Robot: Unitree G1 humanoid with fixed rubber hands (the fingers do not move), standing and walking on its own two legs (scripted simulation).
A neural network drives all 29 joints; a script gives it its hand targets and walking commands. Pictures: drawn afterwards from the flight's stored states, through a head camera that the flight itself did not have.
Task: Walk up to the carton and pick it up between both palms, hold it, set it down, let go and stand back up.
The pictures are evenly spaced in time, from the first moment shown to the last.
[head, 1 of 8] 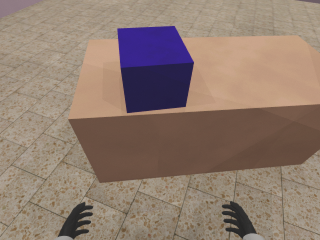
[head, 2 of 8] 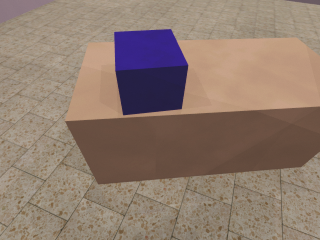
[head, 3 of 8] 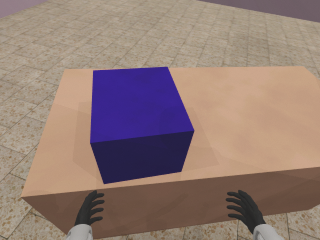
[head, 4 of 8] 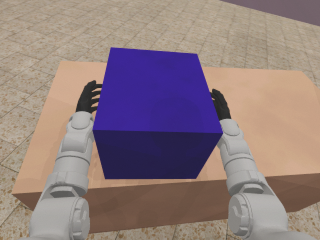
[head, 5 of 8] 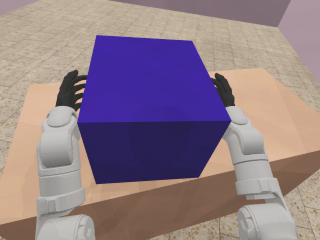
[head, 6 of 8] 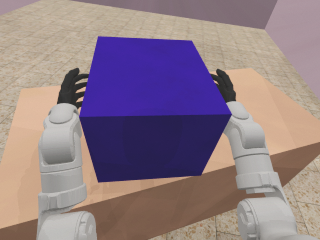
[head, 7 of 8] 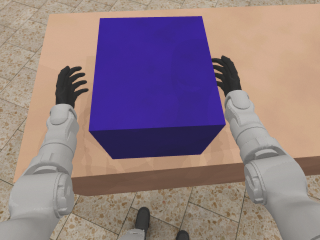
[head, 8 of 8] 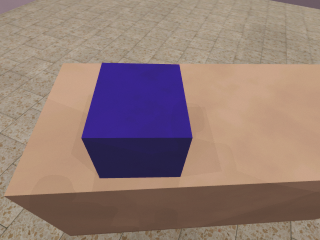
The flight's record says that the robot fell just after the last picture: no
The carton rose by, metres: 0.19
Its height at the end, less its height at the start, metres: +0.00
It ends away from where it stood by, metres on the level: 0.05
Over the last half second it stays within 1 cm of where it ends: yes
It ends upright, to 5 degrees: yes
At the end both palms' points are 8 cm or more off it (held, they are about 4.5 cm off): yes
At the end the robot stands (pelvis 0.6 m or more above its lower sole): yes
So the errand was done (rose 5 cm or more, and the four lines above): yes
